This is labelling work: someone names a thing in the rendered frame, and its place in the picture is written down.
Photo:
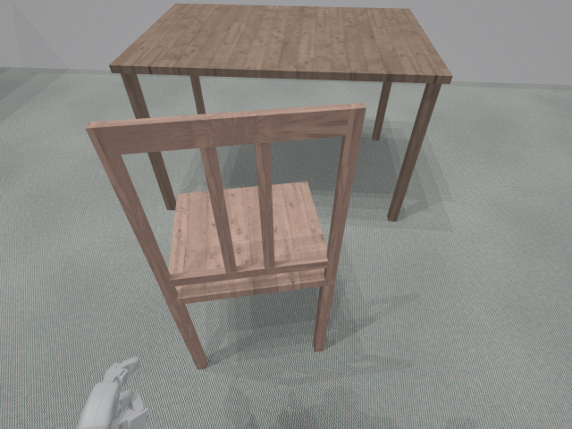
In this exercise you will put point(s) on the table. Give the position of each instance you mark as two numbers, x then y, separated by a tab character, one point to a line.
288	42

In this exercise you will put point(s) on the robot left hand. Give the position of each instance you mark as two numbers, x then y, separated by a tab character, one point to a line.
105	404

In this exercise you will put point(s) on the chair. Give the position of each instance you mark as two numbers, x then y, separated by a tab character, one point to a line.
229	243

